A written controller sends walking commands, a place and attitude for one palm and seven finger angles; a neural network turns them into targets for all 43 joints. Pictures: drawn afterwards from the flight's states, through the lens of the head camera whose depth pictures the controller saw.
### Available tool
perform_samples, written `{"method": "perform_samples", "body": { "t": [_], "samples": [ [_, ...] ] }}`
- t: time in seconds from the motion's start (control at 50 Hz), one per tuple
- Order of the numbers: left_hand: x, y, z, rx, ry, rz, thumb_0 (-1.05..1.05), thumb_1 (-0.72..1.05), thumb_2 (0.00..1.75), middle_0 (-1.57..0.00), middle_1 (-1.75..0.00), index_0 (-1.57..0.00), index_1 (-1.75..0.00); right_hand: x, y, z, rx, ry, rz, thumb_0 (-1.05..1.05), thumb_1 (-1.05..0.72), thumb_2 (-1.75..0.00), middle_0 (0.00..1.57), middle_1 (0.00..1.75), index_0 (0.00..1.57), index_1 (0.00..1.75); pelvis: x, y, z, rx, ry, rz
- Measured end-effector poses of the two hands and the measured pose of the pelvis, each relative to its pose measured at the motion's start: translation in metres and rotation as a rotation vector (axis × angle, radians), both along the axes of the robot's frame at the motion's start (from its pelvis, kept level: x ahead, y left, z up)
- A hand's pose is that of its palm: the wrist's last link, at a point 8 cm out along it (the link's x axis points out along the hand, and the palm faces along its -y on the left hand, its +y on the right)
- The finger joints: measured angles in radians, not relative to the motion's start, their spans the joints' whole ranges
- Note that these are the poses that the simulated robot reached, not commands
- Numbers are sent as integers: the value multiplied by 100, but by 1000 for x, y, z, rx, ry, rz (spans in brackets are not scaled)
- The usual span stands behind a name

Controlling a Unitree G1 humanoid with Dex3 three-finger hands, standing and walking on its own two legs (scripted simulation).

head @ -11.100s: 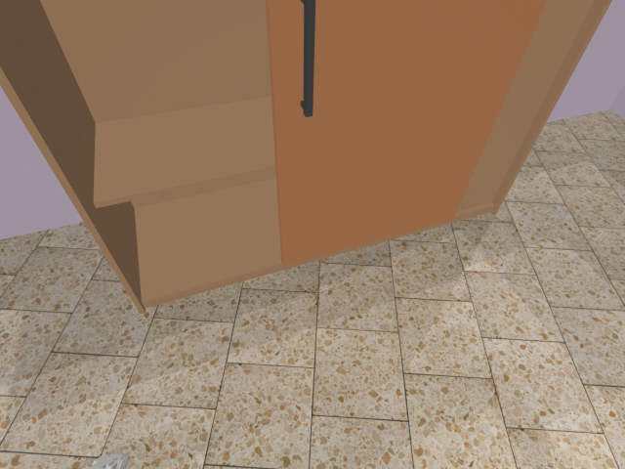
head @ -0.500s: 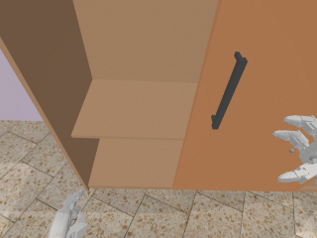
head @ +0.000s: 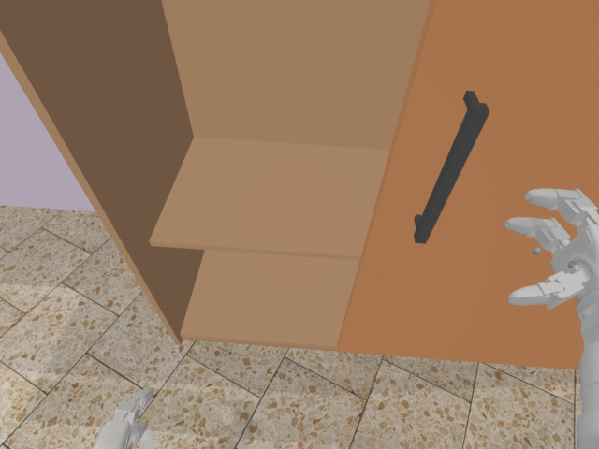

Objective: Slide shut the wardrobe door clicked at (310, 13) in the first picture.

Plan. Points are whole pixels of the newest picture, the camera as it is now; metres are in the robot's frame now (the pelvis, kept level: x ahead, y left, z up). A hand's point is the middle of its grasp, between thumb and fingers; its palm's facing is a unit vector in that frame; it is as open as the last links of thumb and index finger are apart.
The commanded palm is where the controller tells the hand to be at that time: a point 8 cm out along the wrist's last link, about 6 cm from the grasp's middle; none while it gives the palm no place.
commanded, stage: move the hooked fingers beside the handle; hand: right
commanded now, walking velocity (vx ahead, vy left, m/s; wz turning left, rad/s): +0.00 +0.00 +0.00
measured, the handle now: (442, 177) +0.50 -0.18 +0.10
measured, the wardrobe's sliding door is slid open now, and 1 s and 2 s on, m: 0.53 0.53 0.53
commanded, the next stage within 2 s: feel for the door with the fingertips in 1.62 s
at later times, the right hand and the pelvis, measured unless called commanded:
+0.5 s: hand (506, 217) +0.42 -0.24 +0.11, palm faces +0.01 +1.00 -0.01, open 14.0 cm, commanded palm +0.40 -0.29 +0.11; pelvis +0.01 -0.01 +0.00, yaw +1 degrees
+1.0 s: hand (497, 200) +0.45 -0.24 +0.11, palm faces +0.02 +1.00 -0.01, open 14.0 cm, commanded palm +0.42 -0.29 +0.11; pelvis +0.01 +0.00 -0.01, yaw +2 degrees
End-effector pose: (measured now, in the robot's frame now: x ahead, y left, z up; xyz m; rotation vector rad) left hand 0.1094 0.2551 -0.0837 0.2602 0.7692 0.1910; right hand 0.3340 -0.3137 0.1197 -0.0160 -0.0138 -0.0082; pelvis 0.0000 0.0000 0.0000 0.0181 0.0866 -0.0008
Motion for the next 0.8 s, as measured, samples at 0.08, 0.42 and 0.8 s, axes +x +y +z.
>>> {"method": "perform_samples", "body": {
  "t": [0.08,0.42,0.8],
  "samples": [
    [-2,-3,-1,-4,17,8,1,90,90,-21,-30,-20,-30,13,1,-3,7,14,-3,-1,50,-30,30,120,30,120,2,-2,0,0,10,5],
    [-18,-1,-10,-4,133,48,1,90,90,-21,-30,-20,-30,53,13,-6,4,28,0,-1,50,-30,30,120,30,120,9,-7,-2,3,45,11],
    [-50,10,-19,2,260,105,1,90,90,-21,-30,-20,-30,85,22,-2,5,19,-1,-1,50,-30,30,120,30,120,10,-2,-4,4,78,18]
  ]
}}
